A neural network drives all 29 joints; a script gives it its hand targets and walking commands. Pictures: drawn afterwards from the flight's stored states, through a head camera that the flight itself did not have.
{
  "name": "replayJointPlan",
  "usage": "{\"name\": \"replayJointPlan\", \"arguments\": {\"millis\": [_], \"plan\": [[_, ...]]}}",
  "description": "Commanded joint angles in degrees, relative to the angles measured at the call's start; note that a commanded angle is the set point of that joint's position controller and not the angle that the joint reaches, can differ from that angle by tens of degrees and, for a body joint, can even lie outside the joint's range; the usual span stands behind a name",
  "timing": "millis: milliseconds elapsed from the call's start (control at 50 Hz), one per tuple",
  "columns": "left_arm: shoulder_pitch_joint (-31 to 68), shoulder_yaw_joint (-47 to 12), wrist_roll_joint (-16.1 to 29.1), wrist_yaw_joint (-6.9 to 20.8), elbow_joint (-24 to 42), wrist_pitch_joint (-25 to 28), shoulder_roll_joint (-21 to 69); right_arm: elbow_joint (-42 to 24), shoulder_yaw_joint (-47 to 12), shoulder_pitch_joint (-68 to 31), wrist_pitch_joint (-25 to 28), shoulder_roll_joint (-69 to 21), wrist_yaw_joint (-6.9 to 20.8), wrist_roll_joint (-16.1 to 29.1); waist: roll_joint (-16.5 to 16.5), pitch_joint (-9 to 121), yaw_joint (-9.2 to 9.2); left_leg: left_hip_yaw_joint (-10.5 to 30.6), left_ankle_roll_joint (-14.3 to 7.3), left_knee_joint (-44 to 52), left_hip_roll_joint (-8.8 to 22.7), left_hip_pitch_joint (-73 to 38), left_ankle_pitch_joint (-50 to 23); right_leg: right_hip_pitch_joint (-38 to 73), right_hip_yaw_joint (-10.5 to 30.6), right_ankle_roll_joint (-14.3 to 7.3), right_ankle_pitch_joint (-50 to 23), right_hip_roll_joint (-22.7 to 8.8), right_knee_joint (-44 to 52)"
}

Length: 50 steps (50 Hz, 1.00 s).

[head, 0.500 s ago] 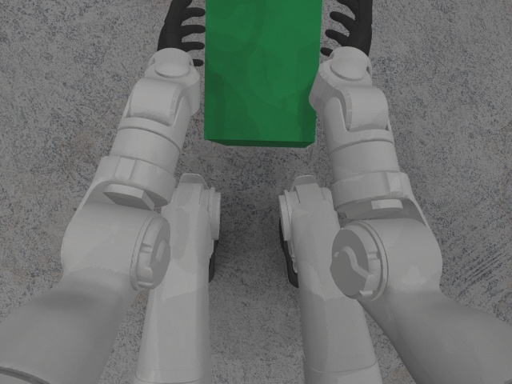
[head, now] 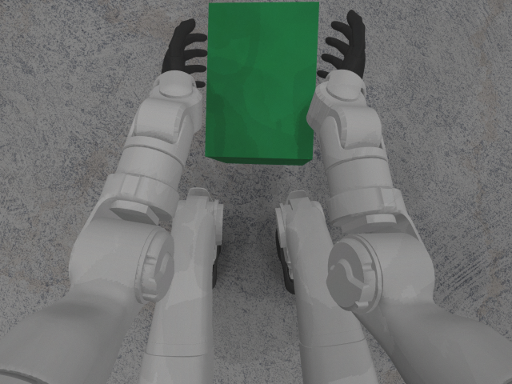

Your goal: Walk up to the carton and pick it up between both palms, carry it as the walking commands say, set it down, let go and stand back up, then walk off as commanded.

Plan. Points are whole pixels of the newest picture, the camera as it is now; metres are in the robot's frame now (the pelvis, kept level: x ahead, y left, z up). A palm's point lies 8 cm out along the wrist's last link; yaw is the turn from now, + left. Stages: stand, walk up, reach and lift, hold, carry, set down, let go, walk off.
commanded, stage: reach and lift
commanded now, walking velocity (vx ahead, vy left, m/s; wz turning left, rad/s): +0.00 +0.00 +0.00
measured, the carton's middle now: (263, 98) +0.51 -0.03 -0.14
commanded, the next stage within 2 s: none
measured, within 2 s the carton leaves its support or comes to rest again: neither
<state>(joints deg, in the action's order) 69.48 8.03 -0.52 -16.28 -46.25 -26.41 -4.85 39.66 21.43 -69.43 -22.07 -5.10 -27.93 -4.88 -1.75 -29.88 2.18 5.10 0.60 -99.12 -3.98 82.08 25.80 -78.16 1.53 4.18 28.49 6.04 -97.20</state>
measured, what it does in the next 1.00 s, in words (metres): rises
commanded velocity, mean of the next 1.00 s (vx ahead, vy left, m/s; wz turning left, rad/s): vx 0.00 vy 0.00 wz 0.00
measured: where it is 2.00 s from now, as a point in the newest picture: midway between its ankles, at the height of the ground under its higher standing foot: (250, 269)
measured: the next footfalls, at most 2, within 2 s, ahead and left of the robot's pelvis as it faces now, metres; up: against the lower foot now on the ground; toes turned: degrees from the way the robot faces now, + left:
none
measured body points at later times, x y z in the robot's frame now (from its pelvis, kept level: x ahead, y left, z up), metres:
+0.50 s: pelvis +0.01 -0.01 +0.06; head +0.25 +0.00 +0.43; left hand +0.50 +0.09 +0.00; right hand +0.49 -0.14 +0.03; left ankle +0.18 +0.10 -0.49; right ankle +0.16 -0.14 -0.49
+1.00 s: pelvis +0.07 +0.00 +0.13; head +0.18 +0.02 +0.57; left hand +0.48 +0.10 +0.11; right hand +0.47 -0.13 +0.14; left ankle +0.17 +0.10 -0.49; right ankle +0.16 -0.14 -0.49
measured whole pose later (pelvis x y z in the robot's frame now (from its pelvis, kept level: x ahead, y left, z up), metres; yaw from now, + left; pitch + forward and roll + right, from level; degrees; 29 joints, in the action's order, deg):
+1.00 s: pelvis +0.07 +0.00 +0.13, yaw +1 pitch +16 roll -4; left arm 41.3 14.5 -10.6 -14.4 -44.7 -23.7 7.5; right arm 38.9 27.7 -43.0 -19.8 -14.5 -20.0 -15.3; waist -2.4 2.6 4.1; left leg 6.3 -0.4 -70.6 -3.5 63.2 22.8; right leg -59.1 2.6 2.9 24.1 4.7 -67.2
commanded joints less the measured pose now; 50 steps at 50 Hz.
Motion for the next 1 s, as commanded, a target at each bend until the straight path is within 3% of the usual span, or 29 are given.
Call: {"name": "replayJointPlan", "arguments": {"millis": [0, 20, 40, 60, 80, 100, 120, 200, 280, 300, 340, 360, 380, 440, 500, 580, 640, 680, 700, 720, 740, 760, 780, 820, 840, 860, 920, 940, 980], "plan": [[60.1, -29.7, 10.4, 19.7, 24.9, 6.2, 71.3, -2.8, -26.7, -38.1, -0.7, -63.5, 31.4, 6.9, -6.7, 133.3, 11.19, 0.3, 2.6, 18.9, -3.6, -50.2, 0.5, 22.9, -5.3, -4.2, -6.4, 4.8, 16.8], [57.8, -25.3, 8.4, 19.6, 18.4, 6.2, 70.4, 2.1, -23.2, -38.3, -0.7, -62.4, 31.5, 4.8, -6.1, 123.3, 10.48, 0.6, 2.4, 19.3, -3.2, -44.3, 4.6, 17.2, -5.1, -4.2, -1.7, 4.5, 16.8], [57.8, -25.4, 8.1, 19.7, 19.1, 6.4, 70.2, 0.9, -23.9, -38.2, -0.5, -63.6, 32.0, 5.1, -4.9, 125.2, 10.68, 0.9, 2.1, 19.5, -3.3, -46.4, 4.9, 17.9, -5.6, -4.0, -1.9, 4.5, 17.3], [57.8, -26.6, 8.4, 19.6, 20.4, 6.6, 71.3, 0.9, -24.0, -37.6, -0.3, -64.0, 32.2, 5.5, -6.6, 125.7, 11.1, 1.1, 2.0, 20.6, -2.8, -48.1, 4.6, 19.7, -5.6, -4.2, -3.5, 4.2, 17.4], [58.7, -27.2, 8.7, 19.6, 24.0, 6.8, 70.3, -0.9, -25.8, -37.1, -0.8, -65.3, 32.6, 6.7, -6.2, 130.6, 9.6, 0.4, 2.0, 20.2, -3.4, -50.8, 2.0, 22.6, -5.1, -4.1, -4.5, 4.5, 18.3], [58.0, -23.7, 7.3, 19.8, 20.6, 7.0, 68.6, 2.8, -23.8, -35.6, -1.2, -65.3, 32.6, 4.7, -3.7, 125.2, 9.36, 0.4, 1.8, 20.0, -3.3, -47.2, 4.0, 19.6, -5.0, -3.9, -1.6, 4.4, 18.7], [57.3, -25.2, 8.2, 20.2, 20.8, 6.6, 71.1, -2.4, -25.5, -39.6, -0.6, -64.5, 32.7, 5.8, -4.1, 130.6, 9.66, -0.2, 2.1, 19.8, -3.4, -49.8, 1.4, 22.9, -5.1, -3.8, -3.5, 4.3, 19.3], [57.8, -30.6, 10.8, 19.9, 28.5, 6.1, 72.9, -5.2, -29.6, -35.7, -1.2, -65.0, 33.0, 8.7, -6.8, 140.3, 10.66, 0.6, 3.1, 21.8, -3.5, -58.9, -3.0, 29.8, -5.2, -3.8, -9.6, 5.0, 19.8], [54.8, -31.2, 11.6, 20.5, 29.8, 5.9, 71.9, -8.0, -32.2, -33.8, -1.8, -65.8, 32.4, 9.5, -4.0, 141.0, 10.77, 0.7, 3.0, 22.3, -3.9, -59.1, -9.6, 34.0, -4.2, -3.4, -13.3, 4.9, 21.4], [51.5, -30.6, 10.8, 20.7, 28.2, 5.9, 71.7, -9.7, -34.0, -33.7, -1.7, -66.6, 32.4, 10.3, -3.3, 140.4, 8.34, -1.0, 2.9, 22.2, -3.8, -57.0, -10.7, 36.4, -3.3, -3.3, -13.4, 4.9, 22.4], [52.4, -32.2, 12.1, 20.5, 31.4, 6.1, 70.8, -14.0, -37.2, -36.8, -1.3, -67.0, 31.7, 12.6, -2.7, 145.5, 8.05, -0.2, 2.6, 22.5, -4.2, -59.2, -13.1, 41.0, -2.3, -2.6, -16.2, 4.9, 22.9], [54.6, -31.1, 11.2, 20.9, 30.0, 6.0, 70.3, -7.6, -34.2, -32.8, -2.2, -67.1, 31.7, 10.1, -2.8, 139.5, 9.19, -0.7, 3.1, 23.5, -4.1, -56.0, -9.6, 38.4, -2.2, -2.9, -12.9, 4.7, 24.1], [54.8, -32.6, 12.7, 20.7, 32.5, 6.1, 71.4, -10.9, -35.8, -34.4, -1.9, -66.9, 31.4, 11.1, -2.9, 141.8, 9.7, -0.1, 2.7, 24.5, -4.1, -58.3, -11.0, 41.8, -2.0, -2.9, -14.5, 4.4, 24.8], [54.3, -30.1, 11.0, 21.5, 27.2, 6.7, 70.0, -4.3, -31.5, -31.8, -1.8, -68.2, 31.0, 8.5, -1.5, 129.8, 9.94, -0.7, 2.0, 26.7, -3.6, -51.6, -6.8, 40.4, -0.7, -2.8, -10.9, 3.4, 27.4], [50.9, -25.5, 7.6, 22.0, 21.4, 7.5, 68.1, 2.6, -28.1, -27.5, -2.0, -69.5, 31.4, 4.9, 0.2, 121.1, 8.43, -1.3, 1.5, 28.6, -3.3, -46.4, -1.2, 37.7, -0.8, -2.8, -5.4, 3.2, 29.3], [48.5, -23.0, 6.0, 22.4, 17.9, 7.9, 68.7, 2.9, -27.2, -27.1, -1.3, -71.6, 31.5, 4.1, 0.2, 118.3, 7.47, -1.8, 0.1, 30.8, -3.9, -48.3, -1.1, 41.1, -0.5, -2.8, -5.9, 2.9, 31.5], [49.8, -26.4, 6.4, 22.5, 19.7, 7.8, 71.8, 6.6, -23.4, -22.0, -0.8, -71.1, 32.5, 1.8, -2.7, 115.5, 12.04, 0.5, 0.9, 32.4, -3.2, -53.2, 0.9, 36.2, -2.4, -3.9, -6.1, 3.1, 32.6], [43.9, -22.3, 2.6, 22.7, 15.0, 7.9, 70.8, 10.5, -21.2, -19.3, -0.8, -72.6, 32.8, 0.3, -2.1, 108.0, 9.3, -0.2, 0.1, 33.8, -3.2, -49.3, 1.8, 34.6, -2.0, -3.7, -4.7, 3.0, 33.8], [46.4, -24.3, 4.3, 22.5, 18.9, 8.2, 71.6, 8.4, -22.7, -18.9, -0.6, -73.1, 33.1, 1.4, -3.0, 110.1, 9.92, 0.0, 0.3, 34.2, -3.4, -53.7, -0.8, 37.3, -1.8, -3.8, -7.6, 3.3, 34.4], [41.9, -22.9, 2.7, 22.3, 14.4, 8.1, 73.5, 9.3, -21.2, -18.2, 0.1, -72.1, 33.2, 0.3, -3.9, 105.2, 9.56, 0.5, 0.4, 35.2, -3.3, -51.4, 0.7, 34.8, -2.2, -4.0, -6.5, 3.2, 34.4], [41.6, -26.1, 4.7, 22.1, 17.8, 8.4, 75.1, 6.8, -23.0, -17.0, 0.4, -72.8, 33.4, 1.6, -4.4, 108.7, 11.51, 1.2, 0.6, 36.1, -3.3, -57.1, -3.1, 36.9, -3.1, -3.8, -10.6, 3.5, 34.7], [37.6, -24.4, 2.5, 22.1, 14.9, 8.2, 75.1, 8.5, -22.8, -14.4, 0.4, -72.2, 33.8, 0.5, -4.1, 103.7, 9.69, 0.7, 1.1, 36.4, -3.4, -55.0, -5.2, 34.1, -3.4, -4.0, -11.0, 3.6, 35.2], [35.3, -23.5, 1.8, 22.1, 13.6, 8.1, 76.7, 11.2, -20.6, -11.8, 0.5, -72.3, 34.0, -1.0, -4.2, 99.1, 11.14, 1.1, 1.0, 37.5, -3.4, -54.4, -4.3, 33.1, -3.5, -4.1, -10.7, 3.2, 36.2], [30.3, -19.4, -1.1, 21.7, 10.6, 8.9, 75.8, 13.9, -17.4, -8.7, 1.4, -71.0, 34.4, -2.8, -3.8, 88.5, 9.74, 1.5, 0.5, 39.3, -3.5, -50.3, -3.8, 30.7, -3.0, -4.5, -10.0, 2.9, 37.9], [29.3, -20.6, -1.0, 21.6, 10.8, 9.0, 77.7, 14.4, -15.8, -6.3, 1.9, -70.9, 34.5, -3.7, -5.4, 84.7, 12.29, 2.5, 0.4, 40.4, -3.4, -52.0, -4.1, 30.2, -3.0, -4.7, -11.5, 2.8, 38.8], [25.1, -20.0, -1.9, 21.5, 9.5, 9.4, 78.2, 13.1, -16.9, -4.5, 2.4, -71.1, 34.6, -4.0, -4.0, 83.3, 10.75, 2.4, 0.4, 41.3, -3.5, -52.2, -7.9, 32.1, -3.1, -4.6, -14.2, 3.0, 39.6], [21.3, -17.8, -4.1, 20.9, 9.2, 10.0, 76.2, 15.9, -14.3, -1.5, 2.9, -70.0, 35.1, -5.2, -4.5, 72.3, 9.58, 3.5, -0.2, 45.1, -2.6, -50.8, -5.0, 31.9, -2.0, -4.6, -12.5, 2.1, 41.8], [21.8, -17.4, -4.3, 21.0, 8.8, 9.9, 76.4, 16.2, -14.3, -0.4, 2.4, -70.2, 35.2, -6.2, -3.1, 70.3, 9.96, 3.1, 0.0, 46.9, -2.5, -52.0, -2.5, 34.5, -2.2, -4.6, -10.8, 2.5, 44.2], [20.6, -19.1, -4.1, 21.0, 10.5, 10.6, 76.6, 14.8, -14.2, 1.9, 3.0, -70.1, 35.5, -6.6, -4.4, 71.5, 10.64, 3.7, 0.1, 47.9, -2.5, -54.7, -3.9, 37.2, -1.9, -4.8, -12.1, 2.3, 45.4]]}}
